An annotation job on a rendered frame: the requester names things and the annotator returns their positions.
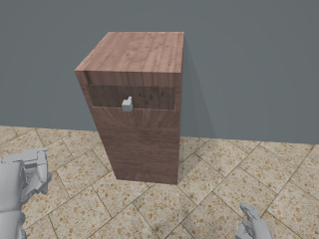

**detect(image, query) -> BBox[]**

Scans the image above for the handle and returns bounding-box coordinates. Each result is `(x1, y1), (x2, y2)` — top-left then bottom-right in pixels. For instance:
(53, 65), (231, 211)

(122, 97), (133, 112)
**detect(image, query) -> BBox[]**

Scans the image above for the cabinet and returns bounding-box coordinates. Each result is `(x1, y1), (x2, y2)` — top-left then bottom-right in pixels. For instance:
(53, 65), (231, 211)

(75, 32), (184, 185)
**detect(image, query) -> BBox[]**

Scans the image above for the drawer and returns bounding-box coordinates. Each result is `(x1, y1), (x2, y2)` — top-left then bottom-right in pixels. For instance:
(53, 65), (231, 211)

(85, 84), (175, 111)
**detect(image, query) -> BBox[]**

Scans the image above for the robot left forearm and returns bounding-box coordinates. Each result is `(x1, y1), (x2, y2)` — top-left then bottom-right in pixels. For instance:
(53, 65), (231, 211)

(0, 210), (27, 239)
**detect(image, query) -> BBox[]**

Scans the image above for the robot left hand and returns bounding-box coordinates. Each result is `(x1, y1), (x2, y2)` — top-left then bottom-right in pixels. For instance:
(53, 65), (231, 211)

(0, 147), (52, 212)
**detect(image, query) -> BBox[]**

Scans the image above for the robot right hand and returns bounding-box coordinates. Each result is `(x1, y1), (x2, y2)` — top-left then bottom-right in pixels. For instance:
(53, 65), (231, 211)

(235, 202), (273, 239)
